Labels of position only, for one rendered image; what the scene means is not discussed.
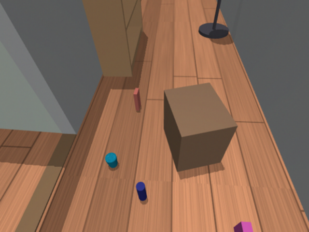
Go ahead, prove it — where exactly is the coat stand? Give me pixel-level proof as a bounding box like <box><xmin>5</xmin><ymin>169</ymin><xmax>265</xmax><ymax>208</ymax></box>
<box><xmin>198</xmin><ymin>0</ymin><xmax>229</xmax><ymax>39</ymax></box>

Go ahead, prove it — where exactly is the bookshelf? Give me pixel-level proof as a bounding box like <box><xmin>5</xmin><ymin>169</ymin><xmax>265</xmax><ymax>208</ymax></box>
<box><xmin>82</xmin><ymin>0</ymin><xmax>143</xmax><ymax>77</ymax></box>

